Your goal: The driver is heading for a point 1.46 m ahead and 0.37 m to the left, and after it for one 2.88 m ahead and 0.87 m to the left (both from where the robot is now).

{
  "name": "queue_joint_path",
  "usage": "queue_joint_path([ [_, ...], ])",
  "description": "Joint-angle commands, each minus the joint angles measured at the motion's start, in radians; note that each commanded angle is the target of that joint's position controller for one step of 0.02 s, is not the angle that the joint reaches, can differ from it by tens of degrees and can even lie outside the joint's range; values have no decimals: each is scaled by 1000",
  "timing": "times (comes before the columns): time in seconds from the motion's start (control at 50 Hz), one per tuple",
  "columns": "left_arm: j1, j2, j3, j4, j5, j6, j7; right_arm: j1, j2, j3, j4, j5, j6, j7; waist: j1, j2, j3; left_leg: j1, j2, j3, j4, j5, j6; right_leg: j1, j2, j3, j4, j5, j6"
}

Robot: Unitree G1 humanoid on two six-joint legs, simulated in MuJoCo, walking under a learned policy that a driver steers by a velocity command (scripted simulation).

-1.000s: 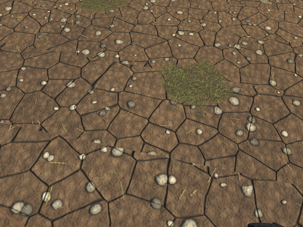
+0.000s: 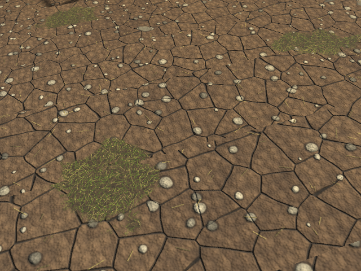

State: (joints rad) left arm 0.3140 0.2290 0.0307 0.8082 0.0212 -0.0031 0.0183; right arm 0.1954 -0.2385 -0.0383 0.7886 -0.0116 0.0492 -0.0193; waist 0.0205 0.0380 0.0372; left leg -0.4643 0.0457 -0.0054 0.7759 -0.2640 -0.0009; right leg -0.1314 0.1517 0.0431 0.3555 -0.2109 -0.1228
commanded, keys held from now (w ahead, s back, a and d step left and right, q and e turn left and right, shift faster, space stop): no key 1.00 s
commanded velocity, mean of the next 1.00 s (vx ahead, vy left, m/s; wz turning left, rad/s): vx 0.01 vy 0.00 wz -0.03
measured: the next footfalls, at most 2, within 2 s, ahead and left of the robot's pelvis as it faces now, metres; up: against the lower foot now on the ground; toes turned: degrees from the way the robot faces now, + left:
left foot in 0.08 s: +0.08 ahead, +0.13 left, +0.00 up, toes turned +0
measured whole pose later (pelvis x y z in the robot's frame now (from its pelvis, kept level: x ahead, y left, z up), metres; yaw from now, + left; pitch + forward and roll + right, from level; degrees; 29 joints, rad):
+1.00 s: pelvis +0.02 +0.04 +0.00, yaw +0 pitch -1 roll +0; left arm 0.29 0.17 -0.04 1.17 0.01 0.00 0.04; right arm 0.27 -0.18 0.03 1.10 -0.01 0.00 -0.03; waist -0.01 0.00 0.01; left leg -0.19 -0.05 0.01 0.37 -0.16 0.05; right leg -0.08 0.07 0.05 0.34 -0.24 -0.05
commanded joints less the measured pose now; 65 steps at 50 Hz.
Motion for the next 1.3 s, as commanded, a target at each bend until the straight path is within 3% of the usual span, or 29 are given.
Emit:
queue_joint_path([
  [0.02,28,120,18,-36,3,-3,6,-1,-69,-8,-56,7,-17,-10,2,-117,-50,90,-20,3,-106,-63,19,40,-322,169,22,727,-78],
  [0.06,-4,115,11,-31,-9,-1,13,42,-52,0,-39,7,-27,-19,-30,-96,-47,214,-21,2,-312,10,33,12,-306,187,58,628,-51],
  [0.08,-16,106,4,-32,-18,-4,16,86,-55,5,-25,0,-40,-24,-52,-62,-66,353,31,-52,-444,215,40,-51,-287,193,63,484,-7],
  [0.1,29,71,-7,-36,-18,-11,16,115,-120,-1,-20,-12,-55,-30,-20,37,-108,466,172,-195,-449,460,65,-105,-225,160,107,251,29],
  [0.12,116,65,-2,-1,-25,4,15,36,-157,-4,-25,6,-53,-25,47,144,-84,390,245,-250,-396,651,168,-94,-124,91,78,-76,50],
  [0.14,93,88,-4,19,-9,17,18,7,-110,9,-32,10,-52,-13,25,128,-82,320,235,-247,-410,609,179,-21,-132,82,42,-109,53],
  [0.16,67,91,-3,27,-6,21,16,-16,-88,18,-28,7,-54,-5,25,104,-54,284,180,-206,-423,483,140,6,-139,102,-10,-50,51],
  [0.2,11,117,3,41,-9,22,8,-3,-93,19,-16,9,-52,-7,-8,58,-19,280,92,-142,-439,297,79,7,-164,124,-37,77,47],
  [0.24,8,101,-4,63,-14,14,7,33,-104,16,14,14,-55,-11,-16,27,-30,324,73,-123,-436,292,68,3,-183,130,-49,130,49],
  [0.32,-4,86,-11,117,-17,9,17,34,-96,20,44,11,-57,-9,-25,-23,-31,359,77,-124,-434,304,76,-8,-186,126,-73,118,58],
  [0.72,11,63,-44,311,-17,7,26,80,-68,46,221,7,-54,-8,-28,-31,13,328,52,-123,-474,188,70,-22,-209,121,-87,92,56],
  [1.3,92,-5,-64,374,-15,-3,31,158,1,58,337,5,-53,-16,-30,-38,38,292,37,-119,-453,150,68,-55,-211,111,-67,76,50],
])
